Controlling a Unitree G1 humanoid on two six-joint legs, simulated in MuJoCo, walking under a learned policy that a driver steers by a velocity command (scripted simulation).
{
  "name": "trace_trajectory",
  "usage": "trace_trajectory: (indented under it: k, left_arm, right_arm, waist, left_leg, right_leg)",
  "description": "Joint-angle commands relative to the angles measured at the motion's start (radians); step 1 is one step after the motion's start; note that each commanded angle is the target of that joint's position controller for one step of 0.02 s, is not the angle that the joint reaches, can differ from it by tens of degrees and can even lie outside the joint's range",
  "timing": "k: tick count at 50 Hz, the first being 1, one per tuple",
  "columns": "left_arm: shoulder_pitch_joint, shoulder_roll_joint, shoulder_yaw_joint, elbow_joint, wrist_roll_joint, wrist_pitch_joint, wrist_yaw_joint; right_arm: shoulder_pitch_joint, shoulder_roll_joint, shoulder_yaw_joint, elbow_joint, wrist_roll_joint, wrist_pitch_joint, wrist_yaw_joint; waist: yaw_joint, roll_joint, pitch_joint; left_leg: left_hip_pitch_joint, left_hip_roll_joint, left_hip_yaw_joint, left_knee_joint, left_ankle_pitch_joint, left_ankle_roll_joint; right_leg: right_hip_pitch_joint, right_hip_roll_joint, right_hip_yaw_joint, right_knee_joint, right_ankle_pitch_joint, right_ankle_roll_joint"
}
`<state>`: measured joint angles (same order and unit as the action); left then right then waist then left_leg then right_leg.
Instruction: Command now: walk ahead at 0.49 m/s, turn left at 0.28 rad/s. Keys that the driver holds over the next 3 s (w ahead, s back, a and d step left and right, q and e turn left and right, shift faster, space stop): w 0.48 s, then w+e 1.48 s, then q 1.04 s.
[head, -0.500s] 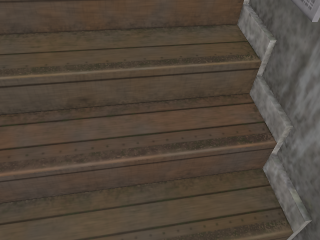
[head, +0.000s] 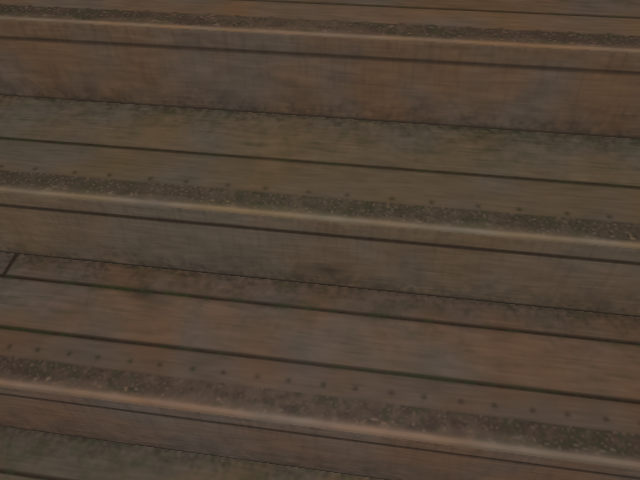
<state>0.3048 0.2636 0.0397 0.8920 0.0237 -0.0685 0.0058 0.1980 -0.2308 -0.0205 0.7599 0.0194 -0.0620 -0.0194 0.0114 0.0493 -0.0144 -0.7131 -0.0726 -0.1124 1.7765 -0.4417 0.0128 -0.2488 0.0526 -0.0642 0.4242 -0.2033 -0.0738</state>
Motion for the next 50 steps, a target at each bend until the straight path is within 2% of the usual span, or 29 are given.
trace_trajectory:
  k: [1, 7, 11, 12, 14, 16, 17, 18, 20, 21, 22, 23, 24, 25, 26, 28, 31, 34, 38, 39, 40, 42, 43, 44, 45, 46, 47, 48, 50]
  left_arm:
    - [0.113, 0.029, -0.010, 0.044, 0.000, 0.010, -0.006]
    - [0.224, -0.021, -0.043, 0.079, -0.012, 0.041, 0.025]
    - [0.319, 0.029, -0.036, 0.086, -0.050, 0.050, 0.056]
    - [0.355, 0.058, -0.028, 0.116, -0.092, 0.051, 0.069]
    - [0.401, 0.128, -0.029, 0.141, -0.041, 0.023, 0.051]
    - [0.235, 0.235, 0.009, 0.101, -0.020, 0.026, 0.052]
    - [0.284, 0.120, 0.002, 0.072, -0.019, 0.004, 0.031]
    - [0.197, 0.094, 0.040, -0.010, -0.036, -0.028, -0.040]
    - [0.084, -0.082, 0.023, -0.090, 0.028, -0.017, -0.043]
    - [-0.071, -0.040, 0.005, -0.080, 0.025, -0.025, -0.072]
    - [-0.057, -0.094, -0.013, -0.118, 0.023, -0.020, -0.080]
    - [0.077, -0.187, -0.021, -0.149, 0.024, -0.008, -0.021]
    - [0.100, -0.214, -0.045, -0.144, 0.026, 0.013, -0.001]
    - [0.075, -0.212, -0.048, -0.143, 0.015, 0.029, 0.013]
    - [-0.028, -0.073, -0.040, -0.143, -0.022, 0.025, -0.080]
    - [-0.011, -0.081, -0.043, -0.106, -0.018, 0.020, -0.139]
    - [-0.154, -0.107, -0.077, -0.140, -0.010, 0.013, -0.118]
    - [-0.368, -0.063, -0.086, -0.234, -0.037, 0.026, -0.104]
    - [-0.600, -0.091, -0.107, -0.289, -0.021, 0.087, -0.104]
    - [-0.487, -0.112, -0.108, -0.260, -0.006, 0.114, -0.120]
    - [-0.514, -0.072, -0.096, -0.289, -0.030, 0.129, -0.135]
    - [-0.400, -0.056, -0.085, -0.276, -0.003, 0.134, -0.134]
    - [-0.356, -0.036, -0.074, -0.258, 0.000, 0.123, -0.126]
    - [-0.191, -0.005, -0.051, -0.190, -0.011, 0.111, -0.103]
    - [0.036, 0.063, -0.030, -0.094, -0.023, 0.102, -0.080]
    - [0.292, 0.112, -0.012, 0.006, 0.009, 0.113, -0.073]
    - [0.372, 0.146, 0.013, 0.023, 0.040, 0.098, -0.071]
    - [0.327, 0.112, 0.017, 0.062, 0.040, 0.061, -0.058]
    - [0.172, -0.055, -0.027, 0.126, 0.022, 0.016, -0.069]
  right_arm:
    - [0.012, 0.078, 0.043, -0.087, 0.003, -0.005, 0.016]
    - [-0.200, 0.145, 0.108, -0.272, 0.005, -0.012, 0.011]
    - [-0.403, 0.139, 0.147, -0.399, -0.036, -0.032, 0.039]
    - [-0.497, 0.189, 0.172, -0.455, -0.025, -0.039, 0.042]
    - [-0.315, 0.088, 0.112, -0.396, 0.010, -0.050, 0.042]
    - [0.051, -0.090, 0.035, -0.285, -0.015, -0.034, 0.048]
    - [0.217, -0.190, -0.008, -0.181, -0.048, -0.021, 0.054]
    - [0.335, -0.177, -0.024, -0.063, -0.057, 0.048, 0.006]
    - [0.051, -0.121, -0.029, -0.020, -0.046, 0.058, 0.014]
    - [0.111, -0.061, 0.011, -0.009, -0.054, -0.008, 0.071]
    - [0.076, 0.008, 0.012, 0.073, -0.060, -0.024, 0.083]
    - [0.068, 0.059, -0.002, 0.157, -0.056, -0.013, 0.059]
    - [0.076, 0.095, 0.008, 0.184, -0.053, -0.016, 0.049]
    - [0.103, 0.124, 0.014, 0.210, -0.057, -0.030, 0.043]
    - [0.045, 0.084, 0.019, 0.152, -0.126, -0.037, 0.082]
    - [0.114, 0.026, 0.010, 0.203, -0.151, -0.027, 0.086]
    - [0.233, 0.061, 0.058, 0.305, -0.176, -0.007, 0.091]
    - [0.242, 0.039, 0.072, 0.299, -0.193, -0.025, 0.097]
    - [0.468, 0.010, 0.084, 0.347, -0.166, -0.007, 0.104]
    - [0.310, -0.042, 0.079, 0.298, -0.135, -0.016, 0.122]
    - [0.318, -0.125, 0.065, 0.316, -0.107, -0.041, 0.140]
    - [0.341, -0.214, 0.033, 0.331, -0.062, -0.073, 0.133]
    - [0.344, -0.235, 0.018, 0.342, -0.057, -0.062, 0.134]
    - [0.357, -0.240, 0.004, 0.348, -0.102, -0.049, 0.139]
    - [0.411, -0.137, 0.023, 0.328, -0.180, -0.049, 0.149]
    - [0.310, -0.123, 0.021, 0.287, -0.164, -0.020, 0.185]
    - [0.225, -0.078, 0.009, 0.282, -0.092, -0.011, 0.203]
    - [0.171, -0.053, 0.001, 0.258, -0.063, -0.011, 0.169]
    - [0.026, 0.005, 0.024, 0.154, -0.111, -0.014, 0.117]
  waist:
    - [-0.026, -0.077, 0.104]
    - [-0.005, -0.098, 0.108]
    - [0.052, -0.119, -0.004]
    - [0.062, -0.166, -0.021]
    - [-0.045, -0.294, -0.244]
    - [-0.257, -0.429, -0.383]
    - [-0.237, -0.060, -0.500]
    - [-0.228, 0.204, -0.473]
    - [-0.060, 0.093, -0.158]
    - [-0.139, 0.104, 0.184]
    - [-0.069, 0.005, 0.126]
    - [0.098, 0.006, 0.027]
    - [0.117, -0.013, 0.059]
    - [0.097, -0.029, 0.089]
    - [0.043, -0.020, 0.084]
    - [0.045, 0.095, 0.025]
    - [0.048, -0.027, 0.050]
    - [0.024, -0.058, -0.046]
    - [-0.099, 0.058, -0.019]
    - [0.026, 0.113, -0.025]
    - [0.057, 0.148, -0.085]
    - [0.100, 0.158, -0.119]
    - [0.106, 0.179, -0.116]
    - [0.112, 0.185, -0.188]
    - [0.125, 0.040, -0.374]
    - [0.238, -0.137, -0.432]
    - [0.243, -0.220, -0.314]
    - [0.200, -0.134, -0.146]
    - [0.053, -0.071, -0.102]
  left_leg:
    - [-0.439, 0.061, -0.015, 0.264, 0.062, 0.002]
    - [-0.801, 0.100, -0.005, 0.480, 0.121, -0.018]
    - [-0.372, 0.197, 0.276, -0.156, 0.273, -0.044]
    - [-0.111, 0.199, 0.286, -0.431, 0.108, -0.017]
    - [0.241, 0.012, 0.394, -0.443, -0.032, 0.059]
    - [0.352, 0.028, 0.123, -0.730, -0.021, 0.150]
    - [0.707, 0.236, -0.326, -0.906, 0.061, 0.280]
    - [0.714, 0.355, -0.734, -1.327, -0.026, 0.284]
    - [0.417, 0.373, -0.685, -1.413, -0.440, 0.216]
    - [0.206, 0.318, -0.443, -1.315, -0.206, 0.275]
    - [0.212, 0.307, -0.309, -1.310, 0.003, 0.272]
    - [0.280, 0.286, -0.197, -1.347, -0.068, 0.116]
    - [0.276, 0.256, -0.099, -1.341, 0.003, 0.073]
    - [0.274, 0.246, -0.045, -1.349, 0.104, 0.067]
    - [0.241, 0.261, -0.044, -1.416, 0.153, 0.133]
    - [0.270, 0.270, -0.015, -1.490, 0.230, 0.220]
    - [0.499, 0.354, -0.053, -1.491, 0.137, 0.211]
    - [0.403, 0.259, 0.171, -1.571, 0.178, 0.114]
    - [0.547, 0.351, 0.200, -1.731, 0.508, 0.183]
    - [0.412, 0.354, 0.264, -1.734, 0.946, 0.213]
    - [0.381, 0.385, 0.280, -1.667, 1.578, 0.257]
    - [0.739, 0.429, 0.285, -1.502, 1.943, 0.228]
    - [0.845, 0.426, 0.283, -1.408, 2.009, 0.233]
    - [0.760, 0.401, 0.300, -1.231, 2.080, 0.215]
    - [0.375, 0.347, 0.208, -0.971, 1.847, 0.157]
    - [0.022, 0.160, 0.139, -0.652, 0.941, 0.142]
    - [-0.166, 0.017, -0.046, -0.154, 0.483, 0.115]
    - [-0.351, 0.012, -0.139, 0.161, 0.510, 0.129]
    - [-0.492, 0.007, -0.138, 0.372, 0.438, 0.170]
  right_leg:
    - [0.049, -0.292, 0.296, -0.203, -0.074, -0.186]
    - [0.085, -0.310, 0.216, -0.219, -0.051, -0.108]
    - [-0.069, -0.241, 0.161, -0.416, 0.114, -0.157]
    - [-0.107, -0.269, 0.158, -0.510, 0.227, -0.145]
    - [0.148, -0.304, 0.089, -0.270, 1.472, -0.140]
    - [0.391, -0.326, 0.097, 0.132, 1.864, -0.089]
    - [0.015, -0.216, 0.119, 0.442, 1.538, -0.061]
    - [-0.190, 0.007, 0.088, 0.837, 0.149, 0.000]
    - [-0.515, -0.040, 0.246, 1.459, 0.087, -0.015]
    - [-0.728, 0.049, 0.388, 1.634, 0.178, -0.084]
    - [-0.750, 0.058, 0.389, 1.656, 0.165, -0.147]
    - [-0.724, -0.007, 0.259, 1.589, 0.093, -0.096]
    - [-0.765, -0.025, 0.248, 1.568, 0.080, -0.082]
    - [-0.814, -0.010, 0.247, 1.589, 0.078, -0.068]
    - [-0.890, -0.021, 0.289, 1.551, 0.218, -0.155]
    - [-0.965, 0.018, 0.190, 1.868, 0.166, -0.190]
    - [-1.386, 0.022, 0.297, 2.089, 0.112, -0.266]
    - [-1.188, -0.065, 0.094, 1.649, 0.282, -0.233]
    - [-1.109, -0.117, -0.076, 1.318, 0.073, -0.151]
    - [-0.823, -0.092, -0.130, 1.215, 0.053, -0.163]
    - [-0.635, -0.023, -0.167, 1.137, -0.030, -0.123]
    - [-0.615, 0.062, -0.176, 0.822, -0.175, -0.079]
    - [-0.575, 0.111, -0.208, 0.627, -0.226, -0.081]
    - [-0.359, 0.128, -0.118, 0.611, -0.122, -0.113]
    - [0.113, 0.056, 0.207, 0.630, 0.202, -0.229]
    - [0.388, -0.063, 0.586, 0.244, 0.024, -0.298]
    - [0.272, -0.197, 0.869, 0.025, -0.184, -0.340]
    - [0.150, -0.203, 0.891, 0.017, -0.262, -0.306]
    - [0.028, -0.163, 0.729, 0.058, -0.134, -0.292]
